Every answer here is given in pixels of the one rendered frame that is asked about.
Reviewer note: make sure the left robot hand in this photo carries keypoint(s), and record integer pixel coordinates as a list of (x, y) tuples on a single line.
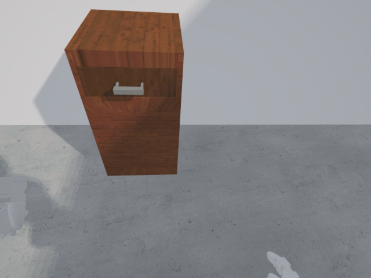
[(12, 204)]

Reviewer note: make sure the cabinet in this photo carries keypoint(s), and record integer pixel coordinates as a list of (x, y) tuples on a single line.
[(134, 135)]

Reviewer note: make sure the right robot hand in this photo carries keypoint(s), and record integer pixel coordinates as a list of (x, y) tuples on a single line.
[(283, 267)]

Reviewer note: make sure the handle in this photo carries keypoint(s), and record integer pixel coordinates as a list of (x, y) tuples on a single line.
[(126, 90)]

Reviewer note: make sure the drawer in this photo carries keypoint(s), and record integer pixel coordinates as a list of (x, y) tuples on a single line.
[(100, 81)]

